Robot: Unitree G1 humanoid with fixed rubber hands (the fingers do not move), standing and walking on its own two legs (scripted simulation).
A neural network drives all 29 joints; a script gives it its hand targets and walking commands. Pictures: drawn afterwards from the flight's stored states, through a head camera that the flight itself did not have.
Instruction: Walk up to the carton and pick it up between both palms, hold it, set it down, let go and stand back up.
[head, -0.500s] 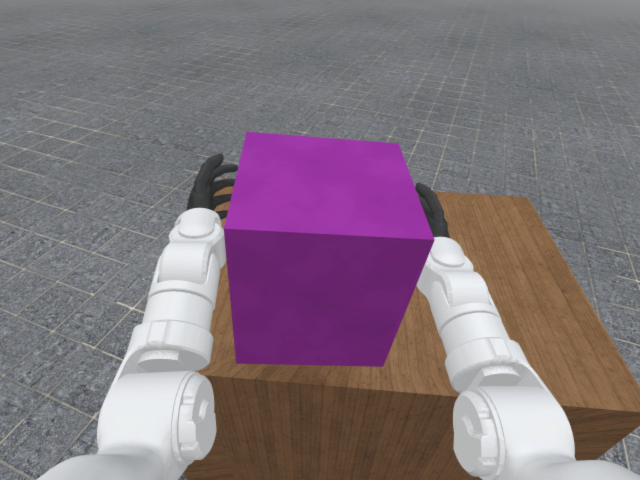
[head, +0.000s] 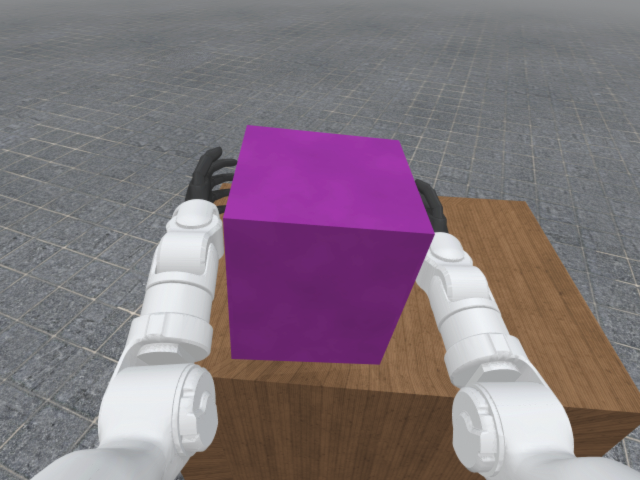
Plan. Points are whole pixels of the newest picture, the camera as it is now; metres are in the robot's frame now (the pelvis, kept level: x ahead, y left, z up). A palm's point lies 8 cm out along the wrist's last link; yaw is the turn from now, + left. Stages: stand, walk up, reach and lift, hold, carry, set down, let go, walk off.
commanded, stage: reach and lift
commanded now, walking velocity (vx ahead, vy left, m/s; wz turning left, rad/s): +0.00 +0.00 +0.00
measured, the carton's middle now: (315, 249) +0.38 +0.02 +0.13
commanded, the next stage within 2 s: hold in 0.18 s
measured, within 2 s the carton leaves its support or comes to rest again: neither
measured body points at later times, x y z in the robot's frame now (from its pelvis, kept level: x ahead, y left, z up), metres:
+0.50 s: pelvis +0.00 +0.00 +0.00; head -0.08 +0.01 +0.44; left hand +0.38 +0.17 +0.21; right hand +0.38 -0.13 +0.17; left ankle +0.03 +0.12 -0.74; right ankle +0.03 -0.13 -0.74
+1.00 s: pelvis +0.00 +0.00 +0.00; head -0.07 +0.01 +0.44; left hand +0.38 +0.17 +0.22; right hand +0.38 -0.13 +0.18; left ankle +0.03 +0.12 -0.74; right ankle +0.03 -0.13 -0.74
